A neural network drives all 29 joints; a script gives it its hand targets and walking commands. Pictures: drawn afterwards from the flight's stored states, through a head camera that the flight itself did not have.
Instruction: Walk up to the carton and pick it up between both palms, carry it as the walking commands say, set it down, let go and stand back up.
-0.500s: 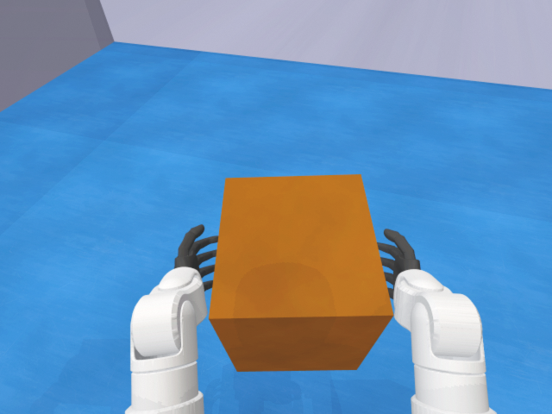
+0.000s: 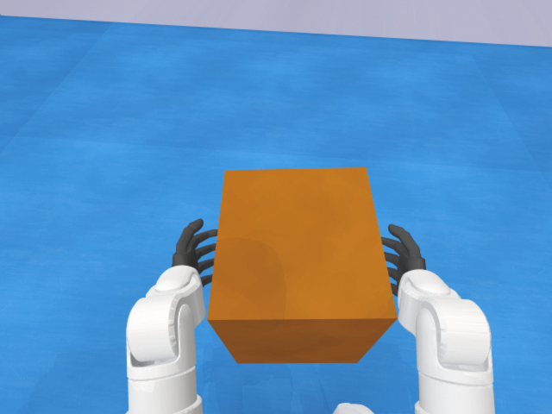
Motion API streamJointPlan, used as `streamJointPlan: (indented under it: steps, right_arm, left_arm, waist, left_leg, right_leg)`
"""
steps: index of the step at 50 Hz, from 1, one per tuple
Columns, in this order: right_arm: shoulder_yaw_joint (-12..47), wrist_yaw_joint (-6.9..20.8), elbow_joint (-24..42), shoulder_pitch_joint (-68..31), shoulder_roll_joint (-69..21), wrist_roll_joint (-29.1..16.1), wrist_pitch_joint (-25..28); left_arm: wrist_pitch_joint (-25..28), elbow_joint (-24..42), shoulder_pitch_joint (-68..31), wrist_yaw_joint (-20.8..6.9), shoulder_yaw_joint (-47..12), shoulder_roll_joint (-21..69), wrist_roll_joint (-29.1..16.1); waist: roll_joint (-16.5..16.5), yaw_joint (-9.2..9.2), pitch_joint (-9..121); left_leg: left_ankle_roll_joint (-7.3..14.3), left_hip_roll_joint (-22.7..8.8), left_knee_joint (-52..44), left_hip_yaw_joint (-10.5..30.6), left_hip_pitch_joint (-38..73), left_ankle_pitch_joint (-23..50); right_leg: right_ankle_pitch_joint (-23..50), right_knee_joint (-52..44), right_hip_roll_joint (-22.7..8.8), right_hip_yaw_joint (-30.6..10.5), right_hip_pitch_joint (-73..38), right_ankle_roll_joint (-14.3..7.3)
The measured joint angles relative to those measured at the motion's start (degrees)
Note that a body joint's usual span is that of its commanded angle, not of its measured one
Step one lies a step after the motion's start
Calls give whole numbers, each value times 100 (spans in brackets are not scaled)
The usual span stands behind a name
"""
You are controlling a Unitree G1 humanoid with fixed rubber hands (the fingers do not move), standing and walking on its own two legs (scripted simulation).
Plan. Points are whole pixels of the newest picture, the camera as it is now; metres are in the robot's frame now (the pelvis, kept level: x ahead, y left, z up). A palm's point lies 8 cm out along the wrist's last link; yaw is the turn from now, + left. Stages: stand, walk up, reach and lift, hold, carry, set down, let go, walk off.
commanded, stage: carry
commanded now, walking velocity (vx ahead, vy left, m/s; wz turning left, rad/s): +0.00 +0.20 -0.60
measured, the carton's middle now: (296, 274) +0.31 -0.01 +0.01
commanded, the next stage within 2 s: none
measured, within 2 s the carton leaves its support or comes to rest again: neither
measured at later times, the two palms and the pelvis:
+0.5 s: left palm (233, 258) +0.29 +0.08 +0.08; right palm (456, 325) +0.20 -0.19 +0.07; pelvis -0.01 +0.02 +0.00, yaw -14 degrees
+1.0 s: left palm (212, 255) +0.30 +0.11 +0.08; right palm (437, 359) +0.16 -0.15 +0.09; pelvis -0.01 +0.10 +0.00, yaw -29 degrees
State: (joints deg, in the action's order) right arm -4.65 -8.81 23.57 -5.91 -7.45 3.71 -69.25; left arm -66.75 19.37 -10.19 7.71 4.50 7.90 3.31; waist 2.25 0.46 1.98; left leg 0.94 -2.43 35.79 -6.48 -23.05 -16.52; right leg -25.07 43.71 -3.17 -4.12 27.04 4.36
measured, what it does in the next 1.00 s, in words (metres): steps on the spot, turning right: right foot, then left foot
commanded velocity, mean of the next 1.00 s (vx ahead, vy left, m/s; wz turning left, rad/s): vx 0.00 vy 0.20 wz -0.60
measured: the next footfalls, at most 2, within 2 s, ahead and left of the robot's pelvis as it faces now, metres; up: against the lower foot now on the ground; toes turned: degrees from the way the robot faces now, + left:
right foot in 0.32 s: +0.02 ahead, -0.13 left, +0.00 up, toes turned -12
left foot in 0.64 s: +0.08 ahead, +0.15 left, +0.00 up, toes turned -8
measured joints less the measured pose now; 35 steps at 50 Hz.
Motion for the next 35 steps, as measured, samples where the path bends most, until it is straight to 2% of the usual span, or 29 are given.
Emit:
streamJointPlan:
  steps: [1,4,10,13,16,18,19,21,23,27,31,32,33,35]
  right_arm:
    - [2,0,4,0,0,-2,7]
    - [13,4,52,0,-2,-32,83]
    - [14,42,91,0,-2,-39,177]
    - [14,42,91,1,-4,-39,176]
    - [15,38,134,1,0,-38,166]
    - [18,36,141,50,4,-40,157]
    - [37,36,140,96,5,-41,131]
    - [66,26,144,135,8,-40,83]
    - [70,6,193,134,10,-39,83]
    - [72,-54,381,134,10,-39,123]
    - [74,-78,544,136,11,-43,127]
    - [77,-78,542,137,8,-45,130]
    - [90,-78,521,155,7,-46,129]
    - [123,-78,469,188,8,-46,81]
  left_arm:
    - [0,16,1,1,-2,-1,0]
    - [13,135,2,17,-8,-2,0]
    - [36,246,1,50,-29,-3,0]
    - [34,249,0,50,-29,-6,-2]
    - [40,268,-1,42,-36,-6,-7]
    - [38,263,43,42,-61,-5,-11]
    - [1,263,77,43,-71,-9,-10]
    - [-45,266,122,36,-74,-14,-10]
    - [-7,268,123,17,-75,-13,-17]
    - [166,299,122,-39,-97,-12,-47]
    - [228,398,124,-54,-129,-13,-62]
    - [224,406,125,-52,-128,-16,-62]
    - [210,404,146,-48,-127,-21,-62]
    - [161,404,231,-39,-127,-28,-62]
  waist:
    - [-23,-39,2]
    - [-27,-126,8]
    - [-23,-309,60]
    - [-22,-367,64]
    - [-15,-314,89]
    - [-179,-199,-10]
    - [-192,-154,-48]
    - [-188,-102,-84]
    - [-190,-57,-114]
    - [-190,54,-144]
    - [-139,92,-130]
    - [-130,101,-131]
    - [-91,63,-143]
    - [-106,-96,-145]
  left_leg:
    - [60,-66,-7,-38,4,-42]
    - [130,-189,-103,-135,63,-66]
    - [152,-248,-141,-506,124,-93]
    - [150,-273,-47,-764,117,-158]
    - [86,-314,466,-926,-15,-440]
    - [-58,-336,1107,-741,-194,-1196]
    - [-139,-240,1492,-575,-339,-1484]
    - [-230,-106,2074,-377,-604,-1458]
    - [-289,-92,2193,-297,-735,-1249]
    - [-347,-94,1828,-157,-709,-1133]
    - [-349,-92,403,-128,-227,-753]
    - [-320,-84,7,-145,-83,-257]
    - [-200,-79,-10,-205,-61,19]
    - [56,-181,19,-360,4,17]
  right_leg:
    - [-250,469,32,123,138,-22]
    - [-334,1412,41,370,351,-47]
    - [-339,1663,39,450,365,-56]
    - [-285,1109,37,522,246,-135]
    - [493,-379,22,554,-249,-269]
    - [575,-234,95,555,-222,-390]
    - [550,-254,99,502,-220,-409]
    - [655,-476,97,324,-217,-388]
    - [855,-734,99,156,-216,-344]
    - [1031,-898,103,-51,-179,-221]
    - [1071,-894,113,-210,-121,-28]
    - [1052,-858,113,-231,-111,-21]
    - [833,-702,101,-231,-75,-97]
    - [-14,275,124,-29,194,-129]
